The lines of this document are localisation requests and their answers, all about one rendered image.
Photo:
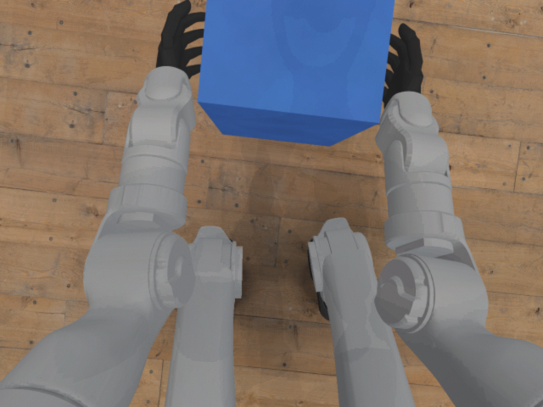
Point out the robot shin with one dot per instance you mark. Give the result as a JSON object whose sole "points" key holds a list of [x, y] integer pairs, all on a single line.
{"points": [[207, 231], [338, 223]]}

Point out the robot left shin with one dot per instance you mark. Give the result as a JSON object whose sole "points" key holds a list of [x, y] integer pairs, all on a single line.
{"points": [[207, 231]]}

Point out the robot right shin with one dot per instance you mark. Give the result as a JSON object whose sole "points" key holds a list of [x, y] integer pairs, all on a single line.
{"points": [[338, 223]]}

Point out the robot left upper arm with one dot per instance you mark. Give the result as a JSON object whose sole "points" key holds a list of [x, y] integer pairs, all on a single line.
{"points": [[133, 280]]}

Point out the robot left forearm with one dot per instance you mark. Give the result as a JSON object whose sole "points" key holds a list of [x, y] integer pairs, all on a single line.
{"points": [[154, 164]]}

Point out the robot right forearm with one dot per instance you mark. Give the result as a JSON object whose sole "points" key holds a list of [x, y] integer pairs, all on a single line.
{"points": [[418, 183]]}

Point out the robot left hand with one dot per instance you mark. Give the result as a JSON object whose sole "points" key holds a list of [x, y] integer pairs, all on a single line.
{"points": [[171, 50]]}

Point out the robot right upper arm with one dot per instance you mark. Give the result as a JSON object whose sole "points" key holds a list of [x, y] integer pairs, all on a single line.
{"points": [[439, 308]]}

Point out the robot right hand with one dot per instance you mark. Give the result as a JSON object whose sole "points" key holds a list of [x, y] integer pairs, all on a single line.
{"points": [[407, 76]]}

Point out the carton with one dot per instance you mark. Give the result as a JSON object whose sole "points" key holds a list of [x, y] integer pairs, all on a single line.
{"points": [[305, 71]]}

